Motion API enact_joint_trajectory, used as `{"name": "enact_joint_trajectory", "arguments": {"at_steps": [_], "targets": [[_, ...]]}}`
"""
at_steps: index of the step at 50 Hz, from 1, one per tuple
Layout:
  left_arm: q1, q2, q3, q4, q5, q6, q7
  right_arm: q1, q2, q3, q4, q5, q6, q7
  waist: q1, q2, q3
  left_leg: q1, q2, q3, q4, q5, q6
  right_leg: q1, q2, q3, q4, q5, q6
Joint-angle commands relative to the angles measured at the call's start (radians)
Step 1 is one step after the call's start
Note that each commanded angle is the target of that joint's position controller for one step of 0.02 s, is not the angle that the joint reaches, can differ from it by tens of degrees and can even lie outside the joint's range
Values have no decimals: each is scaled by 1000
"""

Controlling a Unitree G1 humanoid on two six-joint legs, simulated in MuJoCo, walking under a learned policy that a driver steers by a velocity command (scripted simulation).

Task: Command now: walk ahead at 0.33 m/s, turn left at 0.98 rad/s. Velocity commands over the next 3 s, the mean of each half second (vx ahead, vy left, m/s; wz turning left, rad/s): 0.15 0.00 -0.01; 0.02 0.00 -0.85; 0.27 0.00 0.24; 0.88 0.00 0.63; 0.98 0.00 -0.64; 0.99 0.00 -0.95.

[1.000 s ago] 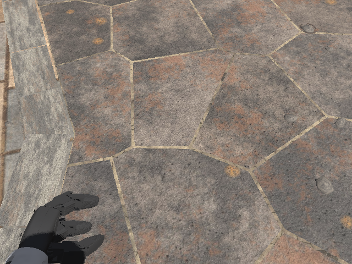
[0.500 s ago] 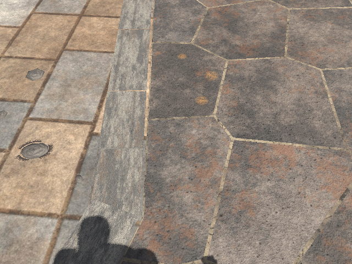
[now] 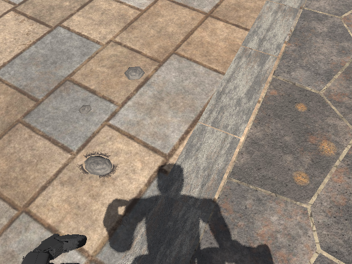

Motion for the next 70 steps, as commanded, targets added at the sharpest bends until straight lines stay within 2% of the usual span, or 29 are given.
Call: {"name": "enact_joint_trajectory", "arguments": {"at_steps": [1, 3, 6, 12, 13, 14, 15, 16, 19, 22, 30, 31, 32, 33, 34, 36, 39, 43, 49, 54, 56, 57, 58, 60, 63, 65, 67, 68, 70], "targets": [[40, 97, 46, -29, -7, 5, 5, 41, -83, -30, -124, -1, 30, -7, 26, -128, -166, -254, 160, 39, 26, 47, -38, 326, -285, 228, -242, 389, -205], [14, 116, 60, 13, -11, -8, -4, -10, -1, -6, -162, -7, 39, -9, 21, -154, -108, -204, 174, 65, -156, 42, -34, 204, -260, 119, -305, 457, -220], [24, 174, 83, 55, -20, -13, -8, -54, 22, 11, -168, -29, 21, 7, 33, -99, -196, -73, 154, 66, -437, 222, -1, 220, -251, 49, -283, 570, -252], [42, 181, 70, 126, -74, -10, -45, -130, -15, 10, -144, -57, -15, 27, 17, -78, -205, 219, 54, 116, -911, 530, 72, 207, -183, 54, -160, 379, -183], [82, 153, 59, 143, -65, -12, -48, -132, -55, -2, -144, -65, -21, 18, 20, -61, -208, 312, 82, 93, -960, 655, 96, 167, -136, 52, -104, 296, -135], [105, 121, 44, 128, -31, -15, -51, -113, -140, -18, -164, -84, -22, -1, 28, 33, -275, 456, 267, -54, -896, 1142, 150, 79, -65, 17, 28, 14, -62], [221, 87, 30, 133, -33, -2, -50, -112, -158, -24, -174, -101, -6, -12, 45, 206, -406, 589, 505, -230, -873, 1243, 331, -73, -13, 8, 248, -479, 3], [184, 173, 55, 133, -56, 20, -44, -94, -130, -24, -168, -87, 6, -10, -6, 190, -411, 535, 502, -246, -917, 1120, 394, -123, -7, 48, 461, -591, 30], [188, 187, 88, 136, -61, 82, -13, -211, -77, -13, -155, -55, 3, -14, 56, 123, -248, 330, 411, -86, -1017, 682, 304, -195, -53, 71, 614, -436, 52], [220, 120, 85, 123, -48, 124, 6, -306, -38, -12, -146, -71, -4, -26, 110, 127, -204, 158, 376, 55, -1073, 562, 269, -86, -55, 26, 568, -314, 74], [243, 126, 104, 76, -34, 136, -45, -303, -45, -39, -75, -19, -5, -31, 134, 85, -236, 156, 388, 225, -879, 433, 142, 203, -10, -61, 43, -77, -53], [270, 164, 120, 81, -23, 133, -35, -249, -10, -36, -48, -20, 2, -26, 130, -49, -177, 55, 311, 286, -712, 259, 69, 257, -21, 37, -82, 70, -104], [280, 322, 156, 52, -17, 122, -14, -245, 32, -25, -86, -61, 12, -23, 92, -424, -105, -269, 151, 336, -353, -141, -47, 354, -273, 464, -188, 440, -249], [285, 340, 151, 24, 21, 95, -26, -380, 7, -28, -135, -71, 6, -29, 153, -356, -186, -367, 52, 111, -172, -205, -43, 334, -336, 641, -256, 389, -390], [255, 322, 148, 19, 24, 71, -34, -396, -18, -35, -133, -50, 2, -35, 142, -237, -183, -393, 63, 52, -133, -125, -12, 342, -306, 582, -274, 249, -360], [145, 248, 131, -1, -34, 67, -14, -348, -39, -48, -94, -53, -4, -51, 78, -138, -165, -394, 93, 15, -190, 51, 9, 336, -225, 471, -242, 170, -254], [114, 196, 114, -33, -40, 88, 16, -308, -23, -50, -78, -55, -16, -42, 56, -141, -227, -303, 54, 11, -238, 170, -6, 315, -162, 414, -210, 236, -220], [142, 219, 126, -50, -46, 99, 33, -326, 12, -33, -77, -45, -27, -29, 71, -134, -233, -284, 9, -14, -452, 211, -30, 357, -129, 459, -191, 200, -216], [104, 224, 131, -89, -39, 117, 23, -299, -19, -34, -58, -39, -40, -6, 85, -192, -230, -145, -4, -26, -640, 209, -33, 303, -104, 546, -158, 163, -213], [64, 159, 88, -94, -29, 120, 7, -225, -19, -22, -42, -44, -56, 22, 76, -181, -259, 83, 49, 32, -844, 294, 17, 271, -97, 523, -76, 306, -202], [142, 51, 47, -54, 1, 108, 1, -240, -2, -2, -50, -74, -60, 34, 103, -43, -254, 259, 171, -123, -1035, 601, 74, 214, 7, 416, -26, -6, -109], [240, 73, 55, -37, 20, 98, -4, -308, -28, 6, -70, -84, -57, 30, 205, 116, -211, 206, 253, -220, -1014, 750, 158, 216, 98, 301, 22, -297, -53], [197, 108, 63, -43, 27, 91, -4, -334, -1, 14, -69, -82, -53, 29, 196, 175, -162, 88, 282, -297, -1054, 575, 240, 247, 78, 253, -23, -255, -8], [68, 161, 83, -51, 11, 84, 4, -292, -71, -10, -76, -44, -43, 30, 115, 130, -129, 78, 202, -286, -1060, 388, 189, 256, 87, 205, -41, -167, -8], [77, 105, 78, -58, -14, 65, -9, -168, -139, -30, -64, -16, -23, 6, 98, 145, -119, 57, 178, -379, -1145, -283, 206, 215, 123, 96, -11, -326, -20], [130, 97, 84, -35, -32, 25, -15, -194, -118, -31, -92, -5, -19, -6, 133, 174, -89, -59, 152, -401, -1147, -309, 205, 325, 91, 116, -92, -288, -49], [314, 165, 112, 28, -15, -7, -9, -310, -43, -16, -169, 7, -25, -12, 226, 45, -115, -371, 32, -200, -929, -124, 83, 652, -75, 277, -245, -381, -128], [353, 217, 131, 53, -18, -13, -9, -332, 23, 3, -202, 22, -35, -7, 220, -181, -114, -513, -15, -44, -637, 11, 51, 717, -270, 544, -368, -523, -197], [247, 142, 109, 15, -21, -22, 3, -261, -27, -8, -192, 6, -50, 11, 140, -142, -76, -575, 118, -26, -335, 97, 67, 601, -353, 592, -390, -544, -230]]}}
